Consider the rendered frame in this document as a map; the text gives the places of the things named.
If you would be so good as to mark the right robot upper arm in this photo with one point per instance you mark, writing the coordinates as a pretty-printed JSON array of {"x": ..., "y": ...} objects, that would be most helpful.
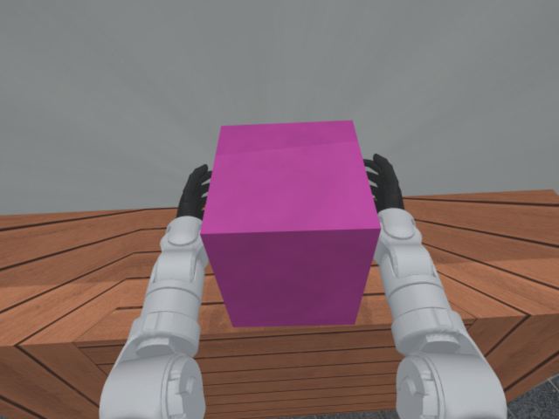
[{"x": 448, "y": 386}]

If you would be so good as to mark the pedestal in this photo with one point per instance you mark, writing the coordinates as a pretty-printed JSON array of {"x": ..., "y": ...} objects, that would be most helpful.
[{"x": 72, "y": 284}]

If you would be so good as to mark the carton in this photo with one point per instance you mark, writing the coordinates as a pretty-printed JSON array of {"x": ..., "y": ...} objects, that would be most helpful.
[{"x": 290, "y": 225}]

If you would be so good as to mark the robot left hand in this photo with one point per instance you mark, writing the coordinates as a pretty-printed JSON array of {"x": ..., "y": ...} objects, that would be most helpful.
[{"x": 192, "y": 202}]

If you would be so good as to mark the robot right forearm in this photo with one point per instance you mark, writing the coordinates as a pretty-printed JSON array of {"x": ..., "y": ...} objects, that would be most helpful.
[{"x": 422, "y": 317}]

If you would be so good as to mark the robot left forearm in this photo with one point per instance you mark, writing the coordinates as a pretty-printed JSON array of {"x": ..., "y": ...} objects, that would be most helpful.
[{"x": 168, "y": 321}]

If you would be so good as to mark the robot right hand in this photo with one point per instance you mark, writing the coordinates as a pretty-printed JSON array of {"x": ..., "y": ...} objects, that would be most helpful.
[{"x": 387, "y": 193}]

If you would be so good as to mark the left robot upper arm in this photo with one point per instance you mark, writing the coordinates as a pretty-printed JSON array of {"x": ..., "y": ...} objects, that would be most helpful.
[{"x": 167, "y": 386}]

